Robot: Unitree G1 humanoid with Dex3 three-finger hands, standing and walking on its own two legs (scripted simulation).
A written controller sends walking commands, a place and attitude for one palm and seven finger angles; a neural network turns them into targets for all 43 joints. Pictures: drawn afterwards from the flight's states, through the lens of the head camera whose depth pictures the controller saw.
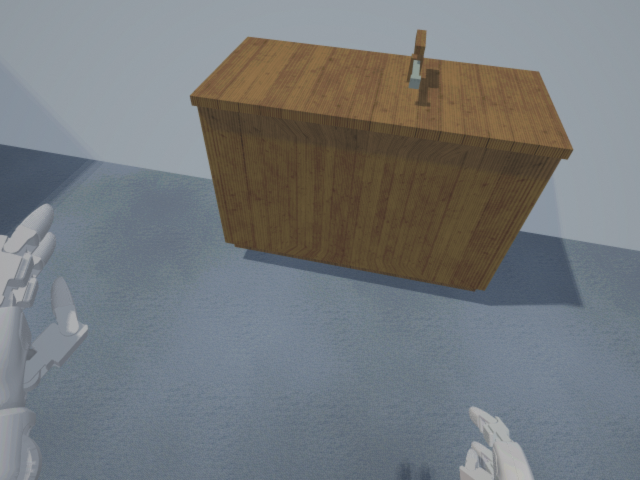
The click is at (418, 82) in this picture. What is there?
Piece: tap's lever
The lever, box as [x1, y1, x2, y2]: [409, 75, 420, 88]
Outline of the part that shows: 411,75 409,87 418,88 420,76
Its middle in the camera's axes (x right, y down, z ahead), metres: +0.26 -0.43 +1.07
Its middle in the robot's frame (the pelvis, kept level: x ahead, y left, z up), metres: +1.11 -0.19 +0.01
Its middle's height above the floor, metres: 0.79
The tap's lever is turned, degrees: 0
